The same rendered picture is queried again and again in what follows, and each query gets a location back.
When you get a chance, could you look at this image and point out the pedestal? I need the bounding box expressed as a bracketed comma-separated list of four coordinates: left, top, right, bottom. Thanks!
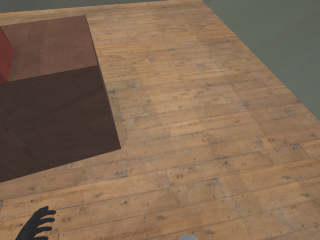
[0, 15, 121, 183]

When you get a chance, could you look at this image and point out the carton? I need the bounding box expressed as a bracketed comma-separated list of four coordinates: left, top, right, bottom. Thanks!
[0, 26, 14, 83]

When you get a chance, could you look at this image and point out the robot left hand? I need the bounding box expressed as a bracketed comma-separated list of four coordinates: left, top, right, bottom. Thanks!
[15, 206, 56, 240]

